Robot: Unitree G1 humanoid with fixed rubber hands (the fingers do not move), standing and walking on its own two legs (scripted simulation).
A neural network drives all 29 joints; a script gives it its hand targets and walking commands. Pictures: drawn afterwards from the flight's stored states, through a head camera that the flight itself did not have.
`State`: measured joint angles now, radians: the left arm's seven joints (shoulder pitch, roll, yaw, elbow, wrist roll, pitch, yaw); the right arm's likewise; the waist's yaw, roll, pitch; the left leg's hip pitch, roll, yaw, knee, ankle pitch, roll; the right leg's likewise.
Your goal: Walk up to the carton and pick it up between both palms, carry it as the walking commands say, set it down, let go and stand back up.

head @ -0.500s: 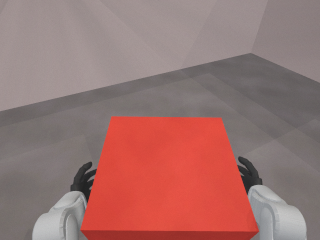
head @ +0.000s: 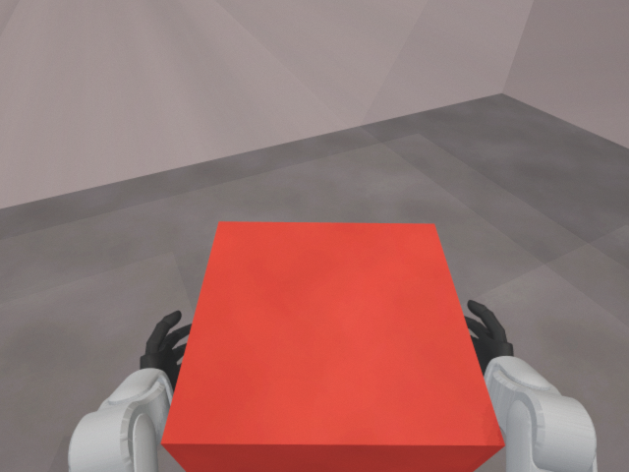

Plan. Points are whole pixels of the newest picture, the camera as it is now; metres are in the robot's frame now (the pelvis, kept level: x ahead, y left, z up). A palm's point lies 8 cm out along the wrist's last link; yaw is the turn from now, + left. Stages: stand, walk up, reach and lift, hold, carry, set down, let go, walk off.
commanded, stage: carry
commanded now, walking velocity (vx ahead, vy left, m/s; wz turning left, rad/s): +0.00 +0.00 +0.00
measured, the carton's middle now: (325, 366) +0.27 +0.00 +0.02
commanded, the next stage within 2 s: none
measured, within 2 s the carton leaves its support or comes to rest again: neither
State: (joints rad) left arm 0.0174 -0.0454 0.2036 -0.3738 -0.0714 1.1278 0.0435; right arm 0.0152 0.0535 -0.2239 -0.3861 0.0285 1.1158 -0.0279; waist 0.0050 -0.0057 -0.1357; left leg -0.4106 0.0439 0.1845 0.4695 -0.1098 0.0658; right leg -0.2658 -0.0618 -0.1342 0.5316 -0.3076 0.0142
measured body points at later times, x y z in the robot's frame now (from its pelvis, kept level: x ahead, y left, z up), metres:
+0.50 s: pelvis +0.00 -0.01 +0.00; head -0.02 +0.00 +0.45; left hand +0.25 +0.18 +0.06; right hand +0.25 -0.20 +0.07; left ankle +0.09 +0.09 -0.73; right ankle -0.02 -0.12 -0.73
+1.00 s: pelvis +0.02 -0.02 +0.00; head -0.01 -0.01 +0.45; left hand +0.26 +0.17 +0.06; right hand +0.27 -0.21 +0.07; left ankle +0.09 +0.09 -0.73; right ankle -0.02 -0.12 -0.73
